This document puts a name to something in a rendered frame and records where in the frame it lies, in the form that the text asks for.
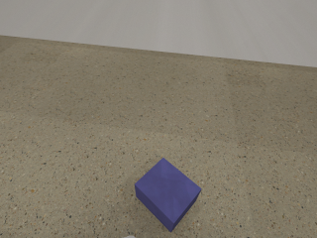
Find carton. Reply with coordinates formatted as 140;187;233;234
135;158;202;233

